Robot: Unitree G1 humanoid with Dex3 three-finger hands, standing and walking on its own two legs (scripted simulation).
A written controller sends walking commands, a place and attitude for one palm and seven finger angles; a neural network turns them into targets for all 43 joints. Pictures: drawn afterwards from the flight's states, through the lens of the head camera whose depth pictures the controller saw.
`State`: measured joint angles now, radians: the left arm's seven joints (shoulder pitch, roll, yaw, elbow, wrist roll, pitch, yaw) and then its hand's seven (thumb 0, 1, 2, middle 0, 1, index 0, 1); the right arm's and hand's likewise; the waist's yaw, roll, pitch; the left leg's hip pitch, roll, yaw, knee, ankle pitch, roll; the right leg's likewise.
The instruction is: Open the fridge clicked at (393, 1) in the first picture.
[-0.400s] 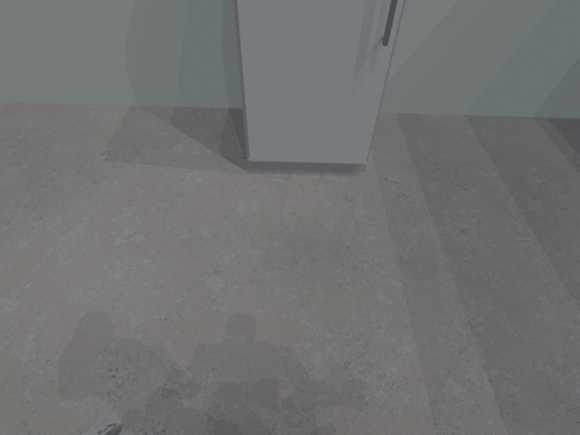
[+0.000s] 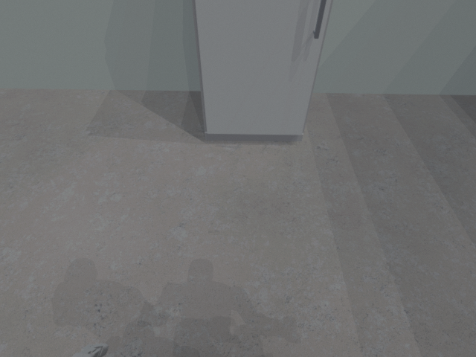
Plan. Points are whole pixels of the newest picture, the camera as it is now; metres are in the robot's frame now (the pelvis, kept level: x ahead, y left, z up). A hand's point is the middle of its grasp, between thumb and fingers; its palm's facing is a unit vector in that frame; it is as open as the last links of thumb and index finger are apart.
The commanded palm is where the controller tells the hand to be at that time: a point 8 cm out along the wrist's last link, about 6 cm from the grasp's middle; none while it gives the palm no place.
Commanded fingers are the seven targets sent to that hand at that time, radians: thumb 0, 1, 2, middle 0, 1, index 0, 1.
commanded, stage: stand and wait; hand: right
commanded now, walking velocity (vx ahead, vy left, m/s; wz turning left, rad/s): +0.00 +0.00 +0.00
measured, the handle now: (322, 0) +1.46 -0.28 +0.08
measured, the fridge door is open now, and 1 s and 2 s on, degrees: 0 0 0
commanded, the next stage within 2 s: look at it before walking up in 0.42 s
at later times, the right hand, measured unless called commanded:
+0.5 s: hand out of the picture +0.07 -0.24 -0.15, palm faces -0.03 +0.94 -0.34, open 7.4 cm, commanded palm none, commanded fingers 0.00 -0.90 -0.90 0.20 0.30 0.20 0.30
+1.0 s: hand out of the picture +0.06 -0.24 -0.15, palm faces -0.03 +0.94 -0.33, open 7.4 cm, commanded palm none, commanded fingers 0.00 -0.90 -0.90 0.20 0.30 0.20 0.30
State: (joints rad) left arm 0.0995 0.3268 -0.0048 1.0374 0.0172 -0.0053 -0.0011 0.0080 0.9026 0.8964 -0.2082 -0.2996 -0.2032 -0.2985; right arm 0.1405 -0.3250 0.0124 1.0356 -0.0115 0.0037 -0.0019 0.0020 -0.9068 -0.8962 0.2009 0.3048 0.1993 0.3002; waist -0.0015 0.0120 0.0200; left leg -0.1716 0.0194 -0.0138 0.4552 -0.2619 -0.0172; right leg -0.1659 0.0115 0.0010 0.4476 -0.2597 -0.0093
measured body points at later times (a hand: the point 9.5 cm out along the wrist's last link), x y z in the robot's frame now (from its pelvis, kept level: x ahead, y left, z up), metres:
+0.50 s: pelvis -0.01 +0.00 +0.00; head -0.01 +0.01 +0.45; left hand +0.07 +0.30 -0.13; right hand +0.08 -0.29 -0.13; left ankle -0.01 +0.13 -0.74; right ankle -0.01 -0.11 -0.74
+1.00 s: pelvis -0.01 +0.01 +0.01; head -0.01 +0.00 +0.45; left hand +0.07 +0.30 -0.13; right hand +0.06 -0.29 -0.13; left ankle -0.01 +0.13 -0.74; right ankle -0.01 -0.11 -0.74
